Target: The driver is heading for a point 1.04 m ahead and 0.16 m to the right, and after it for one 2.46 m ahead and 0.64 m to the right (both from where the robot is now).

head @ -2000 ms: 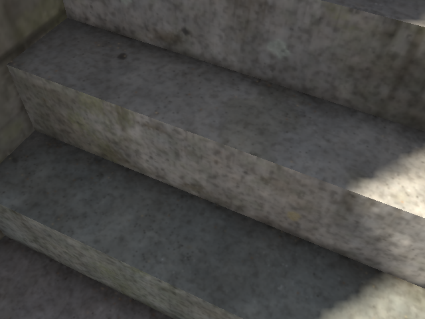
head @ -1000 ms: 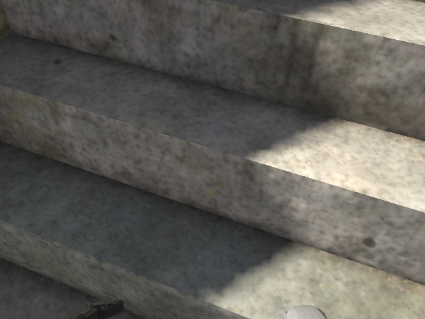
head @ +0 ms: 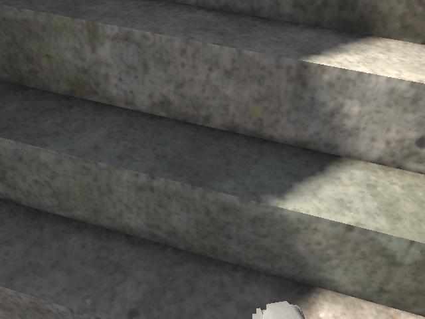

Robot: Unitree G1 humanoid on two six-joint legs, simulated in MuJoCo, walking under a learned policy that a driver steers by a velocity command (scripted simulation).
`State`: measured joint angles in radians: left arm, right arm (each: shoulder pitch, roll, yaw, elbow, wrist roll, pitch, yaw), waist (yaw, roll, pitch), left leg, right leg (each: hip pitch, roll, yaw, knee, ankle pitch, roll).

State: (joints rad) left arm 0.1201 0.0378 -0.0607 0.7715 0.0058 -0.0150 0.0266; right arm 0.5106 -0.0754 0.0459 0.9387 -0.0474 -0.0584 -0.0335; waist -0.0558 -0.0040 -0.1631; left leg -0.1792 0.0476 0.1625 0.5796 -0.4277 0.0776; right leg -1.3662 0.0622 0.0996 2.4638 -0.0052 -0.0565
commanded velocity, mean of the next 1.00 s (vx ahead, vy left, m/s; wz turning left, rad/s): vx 0.50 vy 0.00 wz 0.00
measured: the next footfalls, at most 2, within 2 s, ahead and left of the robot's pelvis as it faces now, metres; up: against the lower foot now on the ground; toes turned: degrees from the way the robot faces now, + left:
right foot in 0.22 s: +0.14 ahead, -0.10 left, +0.22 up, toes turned -7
left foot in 0.66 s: +0.31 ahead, +0.17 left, +0.22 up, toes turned +7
